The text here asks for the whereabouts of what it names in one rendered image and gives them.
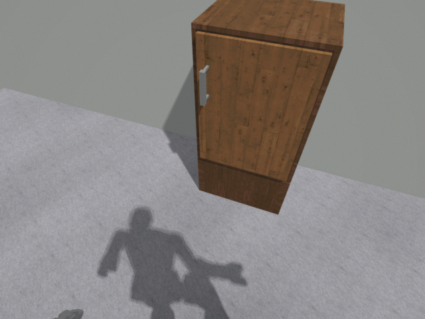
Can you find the handle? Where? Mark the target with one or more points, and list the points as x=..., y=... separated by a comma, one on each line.
x=203, y=86

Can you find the cupboard door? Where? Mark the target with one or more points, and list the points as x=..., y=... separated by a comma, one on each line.
x=260, y=99

